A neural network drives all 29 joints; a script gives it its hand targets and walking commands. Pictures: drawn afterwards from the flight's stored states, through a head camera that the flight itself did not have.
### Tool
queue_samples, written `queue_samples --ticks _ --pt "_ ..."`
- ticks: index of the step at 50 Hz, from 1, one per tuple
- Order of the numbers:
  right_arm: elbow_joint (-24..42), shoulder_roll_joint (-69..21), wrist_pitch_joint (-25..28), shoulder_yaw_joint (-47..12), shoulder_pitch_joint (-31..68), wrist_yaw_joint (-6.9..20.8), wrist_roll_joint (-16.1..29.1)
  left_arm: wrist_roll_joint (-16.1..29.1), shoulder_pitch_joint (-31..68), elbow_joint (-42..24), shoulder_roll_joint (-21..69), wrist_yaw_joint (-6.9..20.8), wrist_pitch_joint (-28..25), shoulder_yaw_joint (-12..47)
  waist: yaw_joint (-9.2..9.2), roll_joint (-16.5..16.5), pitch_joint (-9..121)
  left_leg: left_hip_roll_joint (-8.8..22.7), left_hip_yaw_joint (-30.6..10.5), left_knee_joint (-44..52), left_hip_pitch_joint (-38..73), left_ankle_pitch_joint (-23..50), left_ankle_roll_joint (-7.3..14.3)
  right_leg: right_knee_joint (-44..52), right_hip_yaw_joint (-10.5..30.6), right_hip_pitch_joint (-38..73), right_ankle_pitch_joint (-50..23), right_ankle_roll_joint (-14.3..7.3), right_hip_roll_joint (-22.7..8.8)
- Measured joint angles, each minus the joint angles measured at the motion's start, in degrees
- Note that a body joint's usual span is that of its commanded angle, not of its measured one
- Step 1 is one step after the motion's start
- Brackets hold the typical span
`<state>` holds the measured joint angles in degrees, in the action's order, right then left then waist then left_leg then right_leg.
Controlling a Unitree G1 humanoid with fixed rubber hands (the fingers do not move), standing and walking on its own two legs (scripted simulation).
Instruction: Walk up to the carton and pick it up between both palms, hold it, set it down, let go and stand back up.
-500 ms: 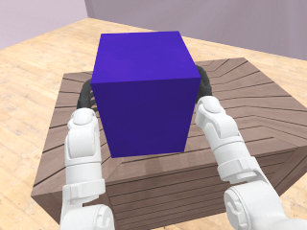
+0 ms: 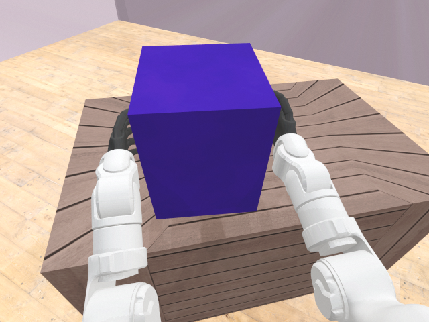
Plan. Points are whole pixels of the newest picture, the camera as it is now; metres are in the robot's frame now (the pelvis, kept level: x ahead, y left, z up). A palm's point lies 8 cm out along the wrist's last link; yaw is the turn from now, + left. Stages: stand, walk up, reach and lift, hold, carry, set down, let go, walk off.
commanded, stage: hold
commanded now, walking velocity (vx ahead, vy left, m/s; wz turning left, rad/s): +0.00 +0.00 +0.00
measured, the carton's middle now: (202, 132) +0.40 +0.01 +0.17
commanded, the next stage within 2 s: none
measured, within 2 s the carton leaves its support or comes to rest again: neither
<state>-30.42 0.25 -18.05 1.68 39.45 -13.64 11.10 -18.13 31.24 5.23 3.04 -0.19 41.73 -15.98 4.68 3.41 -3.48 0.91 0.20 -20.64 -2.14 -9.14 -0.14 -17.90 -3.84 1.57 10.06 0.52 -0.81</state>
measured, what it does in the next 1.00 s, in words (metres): stands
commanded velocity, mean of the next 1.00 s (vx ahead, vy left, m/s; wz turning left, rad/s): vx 0.00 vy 0.00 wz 0.00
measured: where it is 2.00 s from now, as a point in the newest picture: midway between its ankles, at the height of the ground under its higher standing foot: outside the picture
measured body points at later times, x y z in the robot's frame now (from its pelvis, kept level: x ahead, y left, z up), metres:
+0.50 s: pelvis +0.01 +0.00 +0.00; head -0.03 +0.03 +0.45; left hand +0.37 +0.16 +0.17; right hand +0.38 -0.13 +0.19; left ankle +0.04 +0.12 -0.75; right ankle +0.01 -0.12 -0.75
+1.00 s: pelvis +0.01 -0.01 +0.00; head -0.03 +0.02 +0.45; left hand +0.37 +0.15 +0.18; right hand +0.39 -0.14 +0.19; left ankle +0.04 +0.12 -0.75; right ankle +0.01 -0.12 -0.75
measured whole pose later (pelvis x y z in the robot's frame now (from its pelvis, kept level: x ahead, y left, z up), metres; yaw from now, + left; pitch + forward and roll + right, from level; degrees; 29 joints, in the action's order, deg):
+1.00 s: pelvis +0.01 -0.01 +0.00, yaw +1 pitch -9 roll -1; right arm -25.2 1.0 -19.5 -0.8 38.6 -15.2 13.1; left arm -17.1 29.5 0.0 2.7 0.0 43.0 -15.3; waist 5.5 3.2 -4.2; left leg 1.1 -0.6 -20.2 -1.3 -9.6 -0.7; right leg -17.2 -4.5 2.8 10.6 0.3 -0.5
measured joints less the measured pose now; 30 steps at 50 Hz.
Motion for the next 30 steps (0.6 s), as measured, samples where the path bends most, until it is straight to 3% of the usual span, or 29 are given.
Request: queue_samples --ticks 9,16,24,30 --pt "0.54 0.50 0.89 0.31 1.10 0.67 0.27 1.17 0.75 -1.12 -0.34 -1.20 -0.35 0.57 -0.46 -0.42 0.02 -0.07 0.00 0.10 -0.76 0.10 0.07 0.30 0.01 -0.65 -0.18 0.13 -0.06" --pt "-0.94 0.31 -0.01 0.18 1.79 0.51 -0.71 0.06 1.24 0.04 -0.13 -0.29 0.32 -0.43 -0.41 0.28 -0.49 -0.10 -0.05 0.89 0.28 0.16 0.05 0.89 -0.04 0.32 -0.12 0.09 -0.06" --pt "4.22 0.83 -0.01 -2.27 -1.70 -0.33 1.85 0.95 -3.17 -5.58 -0.03 -0.85 0.55 1.65 0.57 -0.09 -0.75 0.11 -0.49 -0.67 -0.03 -0.91 -0.23 0.61 -0.45 0.73 0.39 0.04 0.16" --pt "2.76 0.52 -0.90 -1.18 -1.67 -0.17 0.98 0.93 -1.98 -2.95 0.15 -0.76 1.16 1.20 -0.07 -0.61 0.16 0.04 -0.10 -0.28 -0.12 -0.81 -0.07 -0.08 -0.06 0.00 0.74 -0.02 0.05"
